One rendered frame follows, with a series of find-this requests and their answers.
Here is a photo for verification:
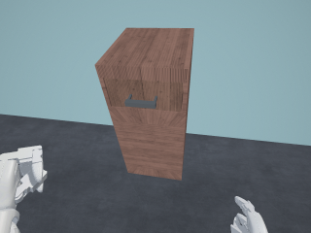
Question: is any left robot hand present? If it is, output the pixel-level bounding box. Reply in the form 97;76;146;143
0;146;48;210

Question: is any right robot hand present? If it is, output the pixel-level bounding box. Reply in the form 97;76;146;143
230;196;268;233

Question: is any drawer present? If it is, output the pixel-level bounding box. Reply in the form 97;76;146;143
104;78;184;112

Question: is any left robot forearm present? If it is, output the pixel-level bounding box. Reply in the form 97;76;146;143
0;208;20;233

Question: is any cabinet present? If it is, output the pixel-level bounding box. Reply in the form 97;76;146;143
94;27;194;181

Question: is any handle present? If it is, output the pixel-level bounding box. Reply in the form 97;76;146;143
124;94;157;109

